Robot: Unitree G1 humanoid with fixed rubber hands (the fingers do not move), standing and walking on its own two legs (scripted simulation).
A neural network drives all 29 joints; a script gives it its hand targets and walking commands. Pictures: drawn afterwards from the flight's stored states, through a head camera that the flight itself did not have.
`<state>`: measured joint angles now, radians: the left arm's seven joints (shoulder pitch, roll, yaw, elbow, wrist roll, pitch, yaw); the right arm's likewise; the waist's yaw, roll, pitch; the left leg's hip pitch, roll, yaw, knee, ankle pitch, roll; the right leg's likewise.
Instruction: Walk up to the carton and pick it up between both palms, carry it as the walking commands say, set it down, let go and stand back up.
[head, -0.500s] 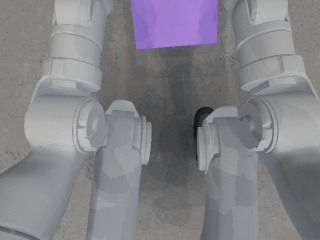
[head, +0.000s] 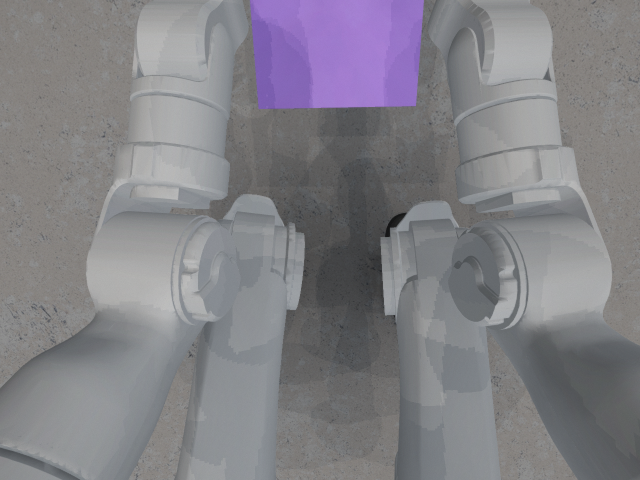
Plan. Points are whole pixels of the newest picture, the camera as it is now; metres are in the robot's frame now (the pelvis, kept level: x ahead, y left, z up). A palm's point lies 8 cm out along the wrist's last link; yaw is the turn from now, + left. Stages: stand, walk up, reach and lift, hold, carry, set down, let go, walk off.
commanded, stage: reach and lift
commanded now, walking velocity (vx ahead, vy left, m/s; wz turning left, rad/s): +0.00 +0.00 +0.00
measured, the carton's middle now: out of the picture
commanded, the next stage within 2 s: none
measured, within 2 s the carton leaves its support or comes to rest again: neither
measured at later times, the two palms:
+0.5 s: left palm out of the picture +0.53 +0.13 -0.04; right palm out of the picture +0.54 -0.10 -0.04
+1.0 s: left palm out of the picture +0.51 +0.13 +0.03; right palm out of the picture +0.52 -0.10 +0.04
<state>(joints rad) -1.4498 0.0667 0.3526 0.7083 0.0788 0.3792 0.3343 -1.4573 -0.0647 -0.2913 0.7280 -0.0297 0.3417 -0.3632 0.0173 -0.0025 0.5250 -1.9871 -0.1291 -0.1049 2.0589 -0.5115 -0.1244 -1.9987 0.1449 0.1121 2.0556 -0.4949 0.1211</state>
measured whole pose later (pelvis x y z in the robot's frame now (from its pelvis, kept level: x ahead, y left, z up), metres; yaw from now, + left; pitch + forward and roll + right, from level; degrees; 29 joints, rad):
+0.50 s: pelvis -0.01 +0.00 +0.04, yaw +0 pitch +20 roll +1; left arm -1.37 0.04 0.36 0.65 0.09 0.43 0.33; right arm -1.37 -0.03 -0.28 0.66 -0.03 0.40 -0.38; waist 0.02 0.01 0.52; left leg -1.79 -0.13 -0.11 1.94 -0.50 -0.12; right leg -1.81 0.15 0.12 1.94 -0.48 0.11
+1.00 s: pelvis -0.01 -0.01 +0.09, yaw -1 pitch +16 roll +1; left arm -1.28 0.00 0.38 0.59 0.11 0.46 0.31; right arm -1.32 0.02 -0.29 0.63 -0.07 0.43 -0.39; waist 0.02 -0.01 0.52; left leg -1.57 -0.12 -0.13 1.77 -0.48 -0.12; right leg -1.60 0.15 0.12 1.77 -0.46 0.09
